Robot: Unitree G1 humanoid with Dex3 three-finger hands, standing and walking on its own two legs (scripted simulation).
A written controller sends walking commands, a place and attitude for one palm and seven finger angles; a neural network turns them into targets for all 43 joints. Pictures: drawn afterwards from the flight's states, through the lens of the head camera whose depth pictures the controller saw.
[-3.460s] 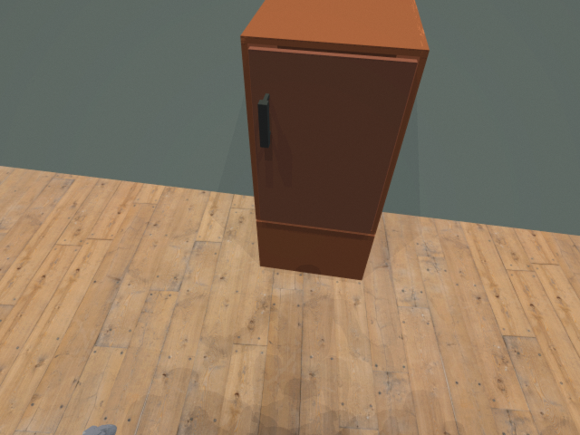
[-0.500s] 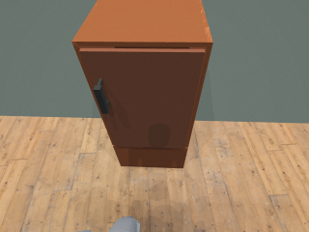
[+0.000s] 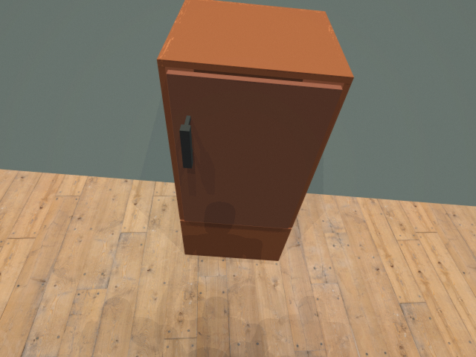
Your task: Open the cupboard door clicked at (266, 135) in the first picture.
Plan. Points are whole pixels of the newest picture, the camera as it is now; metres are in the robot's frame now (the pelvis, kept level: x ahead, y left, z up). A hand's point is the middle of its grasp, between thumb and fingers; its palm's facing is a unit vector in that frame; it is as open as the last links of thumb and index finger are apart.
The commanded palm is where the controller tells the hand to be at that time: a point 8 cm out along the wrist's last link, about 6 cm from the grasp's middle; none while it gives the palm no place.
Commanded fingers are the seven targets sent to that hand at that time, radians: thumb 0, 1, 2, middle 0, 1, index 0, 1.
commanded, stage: come to a stop and stand still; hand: left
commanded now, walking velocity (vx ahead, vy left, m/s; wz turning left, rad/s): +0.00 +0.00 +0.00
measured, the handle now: (188, 142) +0.61 +0.17 -0.03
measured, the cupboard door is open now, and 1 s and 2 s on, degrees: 0 0 0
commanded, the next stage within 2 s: look again from close up in 0.90 s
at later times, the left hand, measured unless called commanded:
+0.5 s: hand out of the picture -0.07 +0.11 -0.18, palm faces +0.05 -0.99 -0.15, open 7.4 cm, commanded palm none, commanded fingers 0.00 0.90 0.90 -0.20 -0.30 -0.20 -0.30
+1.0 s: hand out of the picture -0.07 +0.10 -0.18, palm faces +0.07 -0.99 -0.15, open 7.4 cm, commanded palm none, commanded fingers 0.00 0.90 0.90 -0.20 -0.30 -0.20 -0.30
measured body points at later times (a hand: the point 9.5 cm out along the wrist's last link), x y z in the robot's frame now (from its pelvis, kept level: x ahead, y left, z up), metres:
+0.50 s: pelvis -0.04 -0.03 +0.00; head -0.06 -0.04 +0.45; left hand -0.07 +0.16 -0.17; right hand -0.10 -0.24 -0.17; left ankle +0.03 +0.07 -0.74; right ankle -0.08 -0.13 -0.74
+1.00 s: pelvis -0.02 -0.04 +0.00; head -0.01 -0.05 +0.45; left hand -0.07 +0.15 -0.16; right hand -0.04 -0.25 -0.17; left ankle +0.03 +0.07 -0.74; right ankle -0.08 -0.13 -0.74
